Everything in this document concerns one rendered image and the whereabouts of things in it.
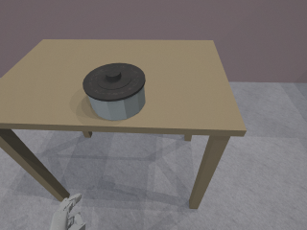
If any left robot hand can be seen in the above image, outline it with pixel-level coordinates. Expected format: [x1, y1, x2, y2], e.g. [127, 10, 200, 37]
[48, 193, 86, 230]

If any pot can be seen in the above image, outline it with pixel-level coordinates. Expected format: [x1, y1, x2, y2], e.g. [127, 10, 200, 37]
[88, 86, 146, 121]

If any table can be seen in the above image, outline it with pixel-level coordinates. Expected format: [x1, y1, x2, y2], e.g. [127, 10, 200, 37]
[0, 39, 247, 210]

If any lid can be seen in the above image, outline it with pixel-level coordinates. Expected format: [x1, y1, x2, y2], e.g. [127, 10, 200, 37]
[83, 62, 146, 102]

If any knob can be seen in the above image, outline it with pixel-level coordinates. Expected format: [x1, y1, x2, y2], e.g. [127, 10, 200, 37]
[106, 68, 122, 81]

